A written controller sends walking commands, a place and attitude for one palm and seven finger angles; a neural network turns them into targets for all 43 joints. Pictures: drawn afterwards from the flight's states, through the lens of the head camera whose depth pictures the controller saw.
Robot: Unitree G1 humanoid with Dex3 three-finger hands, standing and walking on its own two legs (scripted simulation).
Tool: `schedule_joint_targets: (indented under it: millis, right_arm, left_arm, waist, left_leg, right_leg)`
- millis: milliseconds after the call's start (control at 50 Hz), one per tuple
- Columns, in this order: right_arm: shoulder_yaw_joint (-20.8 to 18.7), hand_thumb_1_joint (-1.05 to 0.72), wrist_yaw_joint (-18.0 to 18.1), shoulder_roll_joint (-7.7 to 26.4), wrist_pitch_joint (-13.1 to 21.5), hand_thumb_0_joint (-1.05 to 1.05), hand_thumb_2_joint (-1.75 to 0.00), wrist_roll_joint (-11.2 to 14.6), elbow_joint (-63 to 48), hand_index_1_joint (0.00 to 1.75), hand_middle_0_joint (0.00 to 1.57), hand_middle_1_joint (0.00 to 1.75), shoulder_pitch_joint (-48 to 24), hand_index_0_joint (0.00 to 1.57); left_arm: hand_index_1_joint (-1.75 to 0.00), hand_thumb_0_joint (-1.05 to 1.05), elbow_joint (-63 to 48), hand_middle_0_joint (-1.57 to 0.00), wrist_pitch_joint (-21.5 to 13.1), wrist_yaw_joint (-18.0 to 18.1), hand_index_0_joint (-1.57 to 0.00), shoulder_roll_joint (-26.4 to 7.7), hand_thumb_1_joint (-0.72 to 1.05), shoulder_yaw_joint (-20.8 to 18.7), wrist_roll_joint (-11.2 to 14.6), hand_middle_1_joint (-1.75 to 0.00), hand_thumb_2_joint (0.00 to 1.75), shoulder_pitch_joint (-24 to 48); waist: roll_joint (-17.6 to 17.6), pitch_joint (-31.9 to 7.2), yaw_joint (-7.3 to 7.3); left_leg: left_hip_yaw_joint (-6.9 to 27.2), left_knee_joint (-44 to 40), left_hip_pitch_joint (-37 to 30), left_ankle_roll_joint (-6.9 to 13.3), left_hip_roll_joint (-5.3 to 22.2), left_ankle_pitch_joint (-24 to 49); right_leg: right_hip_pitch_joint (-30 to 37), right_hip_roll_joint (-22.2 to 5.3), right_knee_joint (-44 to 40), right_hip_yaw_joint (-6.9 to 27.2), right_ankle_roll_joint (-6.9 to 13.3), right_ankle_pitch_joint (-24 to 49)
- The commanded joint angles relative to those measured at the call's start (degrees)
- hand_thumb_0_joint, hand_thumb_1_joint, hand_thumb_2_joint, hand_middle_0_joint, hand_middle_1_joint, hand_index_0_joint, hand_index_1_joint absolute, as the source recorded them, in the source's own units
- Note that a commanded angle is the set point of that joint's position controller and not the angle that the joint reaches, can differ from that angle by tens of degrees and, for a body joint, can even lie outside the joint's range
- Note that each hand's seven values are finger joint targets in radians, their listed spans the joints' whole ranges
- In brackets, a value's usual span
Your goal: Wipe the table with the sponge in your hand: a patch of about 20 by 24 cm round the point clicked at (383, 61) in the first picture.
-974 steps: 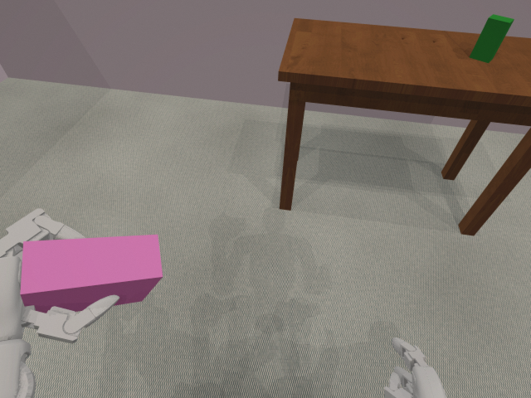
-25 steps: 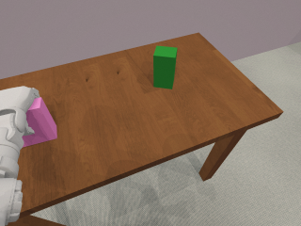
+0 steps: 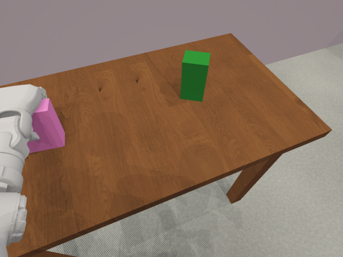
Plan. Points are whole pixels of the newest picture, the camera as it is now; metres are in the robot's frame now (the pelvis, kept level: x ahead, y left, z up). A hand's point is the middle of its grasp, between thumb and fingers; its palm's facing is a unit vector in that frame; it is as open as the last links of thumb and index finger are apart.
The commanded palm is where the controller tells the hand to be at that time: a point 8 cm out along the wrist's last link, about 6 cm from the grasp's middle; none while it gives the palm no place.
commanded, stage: slide across to the middle lane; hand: left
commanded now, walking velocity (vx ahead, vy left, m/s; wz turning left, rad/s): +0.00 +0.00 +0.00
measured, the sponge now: (35, 133) +0.39 +0.37 +0.03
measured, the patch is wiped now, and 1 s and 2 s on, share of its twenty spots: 0.40 0.40 0.60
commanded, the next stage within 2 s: wipe back along the middle lane in 0.46 s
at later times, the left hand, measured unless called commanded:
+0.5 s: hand (56, 110) +0.43 +0.31 +0.08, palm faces -0.11 +0.00 -0.99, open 9.5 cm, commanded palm +0.42 +0.28 +0.14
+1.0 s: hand (66, 122) +0.40 +0.27 +0.08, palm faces -0.06 -0.02 -1.00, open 9.4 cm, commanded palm +0.37 +0.26 +0.12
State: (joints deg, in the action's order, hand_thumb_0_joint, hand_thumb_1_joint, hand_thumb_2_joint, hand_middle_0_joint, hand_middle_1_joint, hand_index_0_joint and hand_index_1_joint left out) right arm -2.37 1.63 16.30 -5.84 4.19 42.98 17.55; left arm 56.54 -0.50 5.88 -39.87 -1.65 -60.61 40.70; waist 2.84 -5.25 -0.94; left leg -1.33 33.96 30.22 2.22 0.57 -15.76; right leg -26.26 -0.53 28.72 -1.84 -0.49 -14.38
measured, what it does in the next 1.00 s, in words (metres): stands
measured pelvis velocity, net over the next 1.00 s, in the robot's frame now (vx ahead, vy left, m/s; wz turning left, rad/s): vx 0.02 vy -0.02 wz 0.02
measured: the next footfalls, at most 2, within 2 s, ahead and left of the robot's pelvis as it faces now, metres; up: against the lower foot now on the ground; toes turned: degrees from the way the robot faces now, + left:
none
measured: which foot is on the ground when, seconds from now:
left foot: down 0.00-1.00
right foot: down 0.00-1.00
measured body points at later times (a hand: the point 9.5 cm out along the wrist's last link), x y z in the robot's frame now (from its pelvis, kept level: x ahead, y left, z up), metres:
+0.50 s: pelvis +0.02 -0.01 +0.01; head +0.07 -0.02 +0.45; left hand +0.43 +0.30 +0.13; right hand +0.14 -0.27 -0.13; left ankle +0.00 +0.09 -0.73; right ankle -0.01 -0.14 -0.73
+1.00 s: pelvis +0.02 -0.02 +0.01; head +0.05 -0.05 +0.46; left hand +0.40 +0.27 +0.13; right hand +0.16 -0.29 -0.12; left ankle +0.00 +0.09 -0.73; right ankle -0.01 -0.14 -0.73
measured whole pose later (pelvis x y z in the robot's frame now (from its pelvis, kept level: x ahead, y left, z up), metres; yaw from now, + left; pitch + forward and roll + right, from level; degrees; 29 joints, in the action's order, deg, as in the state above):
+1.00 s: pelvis +0.02 -0.02 +0.01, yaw +1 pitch +7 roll -1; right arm -1.3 1.1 17.1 -8.8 5.1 40.7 10.1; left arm 37.1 16.2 6.0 -26.6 4.8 -56.0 28.3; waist 4.2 -5.2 0.8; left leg -0.6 28.5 19.4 0.5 0.8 -15.8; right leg -16.5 -0.1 25.8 -2.5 0.3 -16.0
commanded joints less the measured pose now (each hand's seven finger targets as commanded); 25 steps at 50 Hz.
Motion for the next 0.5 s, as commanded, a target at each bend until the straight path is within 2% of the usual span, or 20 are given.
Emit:
schedule_joint_targets:
  millis: [0,40,80,100,120,160,200,240,260,320,380,400,420,440,480]
  right_arm:
    - [-3.01,-0.9,0.78,9.38,1.68,0.0,-0.9,0.04,-4.93,0.3,0.2,0.3,-0.34,0.2]
    - [-2.7,-0.9,0.74,9.3,1.69,0.0,-0.9,0.34,-4.52,0.3,0.2,0.3,-1.14,0.2]
    - [-2.32,-0.9,0.38,9.25,1.57,0.0,-0.9,0.41,-4.72,0.3,0.2,0.3,-2.21,0.2]
    - [-2.27,-0.9,0.4,9.46,1.39,0.0,-0.9,0.31,-4.33,0.3,0.2,0.3,-2.53,0.2]
    - [-2.13,-0.9,0.26,9.3,1.45,0.0,-0.9,0.22,-4.8,0.3,0.2,0.3,-2.72,0.2]
    - [-2.22,-0.9,0.09,8.86,1.63,0.0,-0.9,0.16,-5.09,0.3,0.2,0.3,-3.05,0.2]
    - [-2.06,-0.9,0.33,8.97,1.5,0.0,-0.9,0.01,-4.99,0.3,0.2,0.3,-3.25,0.2]
    - [-1.92,-0.9,0.54,8.57,1.62,0.0,-0.9,0.1,-5.44,0.3,0.2,0.3,-3.58,0.2]
    - [-1.98,-0.9,0.55,8.69,1.62,0.0,-0.9,0.08,-5.12,0.3,0.2,0.3,-3.39,0.2]
    - [-1.95,-0.9,0.72,8.6,1.49,0.0,-0.9,-0.14,-5.51,0.3,0.2,0.3,-3.83,0.2]
    - [-1.78,-0.9,0.73,8.32,1.12,0.0,-0.9,-0.08,-5.45,0.3,0.2,0.3,-4.29,0.2]
    - [-1.74,-0.9,0.73,8.42,1.01,0.0,-0.9,-0.24,-5.32,0.3,0.2,0.3,-4.27,0.2]
    - [-1.75,-0.9,0.78,8.49,0.87,0.0,-0.9,-0.22,-5.69,0.3,0.2,0.3,-4.42,0.2]
    - [-1.61,-0.9,0.8,8.17,0.87,0.0,-0.9,-0.09,-5.94,0.3,0.2,0.3,-4.78,0.2]
    - [-1.48,-0.9,0.81,8.32,0.58,0.0,-0.9,-0.11,-5.6,0.3,0.2,0.3,-4.8,0.2]
  left_arm:
    - [-1.6,0.0,-12.65,-1.2,-0.22,2.94,-1.2,-9.89,0.1,-3.37,4.33,-1.6,1.3,19.08]
    - [-1.6,0.0,-12.12,-1.2,1.46,3.07,-1.2,-8.48,0.1,-1.7,4.47,-1.6,1.3,20.07]
    - [-1.6,0.0,-12.86,-1.2,3.44,2.84,-1.2,-7.71,0.1,-0.22,3.14,-1.6,1.3,20.25]
    - [-1.6,0.0,-12.98,-1.2,4.16,2.94,-1.2,-9.64,0.1,-1.65,2.13,-1.6,1.3,21.07]
    - [-1.6,0.0,-13.87,-1.2,4.77,2.93,-1.2,-8.72,0.1,-0.27,1.39,-1.6,1.3,22.41]
    - [-1.6,0.0,-14.78,-1.2,5.68,2.89,-1.2,-6.25,0.1,1.16,1.44,-1.6,1.3,22.17]
    - [-1.6,0.0,-13.08,-1.2,6.33,2.67,-1.2,-6.25,0.1,0.17,2.57,-1.6,1.3,20.39]
    - [-1.6,0.0,-14.34,-1.2,6.51,2.07,-1.2,-2.86,0.1,3.15,3.17,-1.6,1.3,22.87]
    - [-1.6,0.0,-13.62,-1.2,6.88,1.93,-1.2,-3.7,0.1,2.37,2.99,-1.6,1.3,22.11]
    - [-1.6,0.0,-15.7,-1.2,7.33,1.49,-1.2,-3.12,0.1,3.07,2.84,-1.6,1.3,23.38]
    - [-1.6,0.0,-15.54,-1.2,8.09,0.96,-1.2,-1.31,0.1,4.5,2.67,-1.6,1.3,23.25]
    - [-1.6,0.0,-16.16,-1.2,8.34,0.98,-1.2,-2.73,0.1,2.91,2.94,-1.6,1.3,22.69]
    - [-1.6,0.0,-16.66,-1.2,8.64,0.82,-1.2,-2.48,0.1,3.26,2.88,-1.6,1.3,22.38]
    - [-1.6,0.0,-17.23,-1.2,8.83,0.72,-1.2,-1.35,0.1,4.21,3.16,-1.6,1.3,22.97]
    - [-1.6,0.0,-16.32,-1.2,9.4,0.67,-1.2,-2.41,0.1,3.54,2.62,-1.6,1.3,22.99]
  waist:
    - [1.09,-19.28,-0.91]
    - [-0.19,-16.52,-1.61]
    - [2.16,-15.26,-1.14]
    - [1.9,-14.73,-0.95]
    - [3.67,-14.49,-0.99]
    - [3.21,-15.99,-1.01]
    - [0.57,-15.42,-1.06]
    - [-0.49,-16.39,-2.02]
    - [-0.44,-16.84,-1.76]
    - [0.75,-18.59,-1.61]
    - [0.08,-18.14,-1.91]
    - [0.44,-18.38,-1.53]
    - [0.27,-19.36,-1.34]
    - [0.63,-19.04,-1.57]
    - [0.33,-18.24,-1.52]
  left_leg:
    - [3.87,-4.01,-19.7,-0.09,0.74,19.27]
    - [3.56,-4.71,-18.76,0.13,0.58,17.62]
    - [3.61,-5.49,-19.01,-0.1,0.51,18.14]
    - [4.23,-5.87,-19.26,-0.42,0.61,18.71]
    - [4.0,-5.86,-19.72,-0.4,0.45,18.98]
    - [4.19,-5.49,-20.97,-0.7,0.49,20.64]
    - [4.07,-5.45,-19.93,-0.49,0.35,20.07]
    - [3.57,-5.05,-20.76,-0.1,0.34,20.03]
    - [3.64,-5.06,-21.12,-0.2,0.38,20.54]
    - [3.59,-4.64,-22.63,-0.42,0.27,23.32]
    - [2.94,-4.19,-22.37,-0.18,0.04,23.58]
    - [3.11,-4.03,-22.43,-0.32,-0.04,25.3]
    - [2.78,-3.91,-22.56,-0.16,-0.27,25.54]
    - [2.5,-3.85,-22.41,-0.09,-0.31,25.41]
    - [2.34,-3.98,-21.49,-0.02,-0.42,24.6]
  right_leg:
    - [4.17,3.31,-3.49,-0.51,4.13,11.94]
    - [4.33,3.03,-3.92,-0.82,3.78,11.55]
    - [4.34,2.86,-3.97,-1.04,4.06,11.29]
    - [4.34,2.9,-3.81,-1.3,4.25,10.9]
    - [3.95,2.93,-3.85,-1.34,4.35,10.81]
    - [4.36,2.91,-3.71,-1.33,4.44,11.72]
    - [5.68,2.88,-4.06,-1.26,4.22,12.72]
    - [5.64,2.66,-4.01,-1.19,3.87,13.82]
    - [5.83,2.65,-3.94,-1.25,3.95,14.19]
    - [6.62,2.68,-3.62,-1.4,4.06,15.87]
    - [6.93,2.47,-3.69,-1.12,3.95,17.65]
    - [7.97,2.51,-3.47,-1.27,4.1,19.26]
    - [8.79,2.53,-3.47,-1.15,4.03,20.01]
    - [8.81,2.37,-3.44,-1.08,3.95,20.67]
    - [9.09,2.28,-3.39,-1.1,3.98,20.93]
